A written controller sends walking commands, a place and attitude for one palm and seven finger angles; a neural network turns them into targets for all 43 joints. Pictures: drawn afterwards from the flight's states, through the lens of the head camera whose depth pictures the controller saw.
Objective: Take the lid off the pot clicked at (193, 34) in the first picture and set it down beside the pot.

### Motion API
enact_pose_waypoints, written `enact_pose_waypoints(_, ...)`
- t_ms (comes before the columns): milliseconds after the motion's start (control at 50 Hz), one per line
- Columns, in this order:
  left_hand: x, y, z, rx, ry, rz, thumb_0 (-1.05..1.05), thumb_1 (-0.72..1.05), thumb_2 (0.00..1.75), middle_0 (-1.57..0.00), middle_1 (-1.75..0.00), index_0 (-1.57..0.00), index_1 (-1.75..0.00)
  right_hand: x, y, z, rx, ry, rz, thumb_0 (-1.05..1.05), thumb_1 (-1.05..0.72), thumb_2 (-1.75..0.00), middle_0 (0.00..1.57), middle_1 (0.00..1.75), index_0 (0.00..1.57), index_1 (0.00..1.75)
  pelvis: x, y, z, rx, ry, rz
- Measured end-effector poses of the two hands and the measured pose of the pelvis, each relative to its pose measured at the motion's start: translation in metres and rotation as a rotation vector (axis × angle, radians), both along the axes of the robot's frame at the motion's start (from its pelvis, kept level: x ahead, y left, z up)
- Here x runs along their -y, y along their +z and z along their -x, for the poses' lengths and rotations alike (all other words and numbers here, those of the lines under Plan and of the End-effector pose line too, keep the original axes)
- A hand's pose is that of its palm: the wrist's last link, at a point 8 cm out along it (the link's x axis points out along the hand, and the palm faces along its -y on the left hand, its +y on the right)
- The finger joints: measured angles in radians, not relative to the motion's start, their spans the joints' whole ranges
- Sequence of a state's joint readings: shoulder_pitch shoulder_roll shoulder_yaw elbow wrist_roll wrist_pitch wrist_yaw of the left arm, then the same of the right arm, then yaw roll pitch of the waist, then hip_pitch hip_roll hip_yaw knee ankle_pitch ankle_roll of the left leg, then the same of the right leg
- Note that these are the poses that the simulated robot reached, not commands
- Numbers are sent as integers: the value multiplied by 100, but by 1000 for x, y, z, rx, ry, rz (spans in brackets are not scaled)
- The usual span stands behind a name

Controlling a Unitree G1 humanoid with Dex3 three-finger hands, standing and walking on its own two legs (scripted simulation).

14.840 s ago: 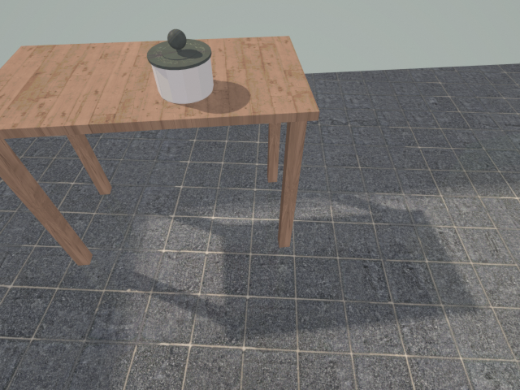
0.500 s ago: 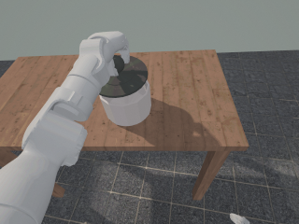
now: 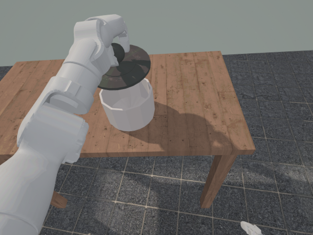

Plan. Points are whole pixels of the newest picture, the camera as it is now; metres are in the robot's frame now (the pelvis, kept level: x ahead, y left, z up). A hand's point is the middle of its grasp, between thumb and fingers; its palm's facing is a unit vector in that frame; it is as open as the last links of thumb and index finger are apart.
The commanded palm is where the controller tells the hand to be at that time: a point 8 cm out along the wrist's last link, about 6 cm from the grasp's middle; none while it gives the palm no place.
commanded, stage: lift the lid straight up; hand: left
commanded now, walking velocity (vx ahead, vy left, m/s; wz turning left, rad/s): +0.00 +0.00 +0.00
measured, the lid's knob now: (114, 53) +0.51 +0.08 +0.21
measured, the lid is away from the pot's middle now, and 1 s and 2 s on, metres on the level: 0.00 0.02 0.15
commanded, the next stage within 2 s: move the lid sideways beside the pot in 0.82 s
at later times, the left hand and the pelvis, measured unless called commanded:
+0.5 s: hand (105, 33) +0.50 +0.08 +0.27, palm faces -0.21 -0.04 -0.98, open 8.1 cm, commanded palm +0.49 +0.08 +0.34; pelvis +0.00 +0.01 +0.00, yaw +0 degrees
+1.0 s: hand (103, 27) +0.49 +0.08 +0.29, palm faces -0.17 -0.03 -0.98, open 8.1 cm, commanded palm +0.48 +0.10 +0.35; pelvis +0.01 +0.01 +0.00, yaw +0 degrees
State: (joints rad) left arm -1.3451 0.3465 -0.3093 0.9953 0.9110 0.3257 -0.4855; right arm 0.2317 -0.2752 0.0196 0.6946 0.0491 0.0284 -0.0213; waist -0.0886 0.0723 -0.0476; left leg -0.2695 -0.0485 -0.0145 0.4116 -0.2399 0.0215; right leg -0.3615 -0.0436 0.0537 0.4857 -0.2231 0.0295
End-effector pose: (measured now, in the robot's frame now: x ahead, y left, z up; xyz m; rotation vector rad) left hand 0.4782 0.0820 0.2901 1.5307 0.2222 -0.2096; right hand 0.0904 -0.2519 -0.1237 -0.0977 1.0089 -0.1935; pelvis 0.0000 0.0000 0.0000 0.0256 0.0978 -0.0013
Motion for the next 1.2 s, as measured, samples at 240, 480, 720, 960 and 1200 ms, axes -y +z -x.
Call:
enact_pose_waypoints(240, -8, 20, 0, 27, 22, -5, -2, 19, 83, -66, -97, -60, -93, 3, 3, 5, -2, -3, 18, 1, -91, -90, 20, 30, 20, 30, -1, 0, 1, -4, 2, 3)
enact_pose_waypoints(480, -2, 38, -10, 60, -3, 9, -2, 19, 84, -66, -97, -60, -92, -3, 1, 7, -6, -11, 17, 1, -91, -90, 20, 30, 20, 30, -5, 1, -4, -22, 0, 5)
enact_pose_waypoints(720, 6, 54, -14, 97, -9, -5, -2, 19, 83, -66, -97, -60, -93, -10, -3, -1, -26, 12, -10, 1, -91, -90, 20, 30, 20, 30, -8, 2, -11, -39, 0, 6)
enact_pose_waypoints(960, 2, 55, -7, 97, -1, -5, -2, 19, 83, -66, -97, -60, -93, -10, 5, -24, 35, 36, -7, 1, -91, -90, 20, 30, 20, 30, -6, 2, -9, -28, 1, 5)
enact_pose_waypoints(1200, -32, 52, 2, 82, 63, -18, -2, 19, 84, -67, -97, -60, -93, -6, 11, -21, 34, 34, 11, 1, -91, -90, 20, 30, 20, 30, -5, 1, 0, -13, 5, 6)
